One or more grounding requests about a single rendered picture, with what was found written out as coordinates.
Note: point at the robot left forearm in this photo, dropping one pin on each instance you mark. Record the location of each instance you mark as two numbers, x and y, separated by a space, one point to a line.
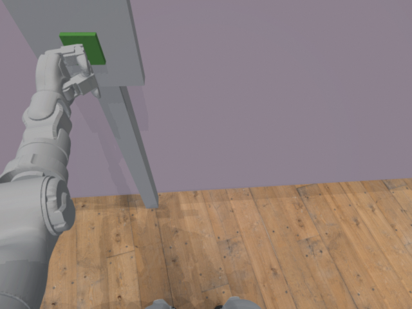
45 147

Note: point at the left robot hand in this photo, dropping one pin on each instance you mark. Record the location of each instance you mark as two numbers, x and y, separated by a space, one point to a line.
52 75

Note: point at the left robot shin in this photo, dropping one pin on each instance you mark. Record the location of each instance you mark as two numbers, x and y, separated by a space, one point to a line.
159 301

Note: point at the panel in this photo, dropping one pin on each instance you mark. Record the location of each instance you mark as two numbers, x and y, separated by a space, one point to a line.
41 22

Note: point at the left robot upper arm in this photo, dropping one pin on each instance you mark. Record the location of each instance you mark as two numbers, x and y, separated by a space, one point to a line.
33 214

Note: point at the right robot shin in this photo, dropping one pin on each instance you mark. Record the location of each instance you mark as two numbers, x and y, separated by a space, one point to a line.
232 298

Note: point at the button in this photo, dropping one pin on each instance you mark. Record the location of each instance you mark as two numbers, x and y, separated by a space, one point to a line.
90 43

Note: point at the robot shin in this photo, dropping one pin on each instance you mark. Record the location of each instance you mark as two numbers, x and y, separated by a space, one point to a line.
159 301
232 298

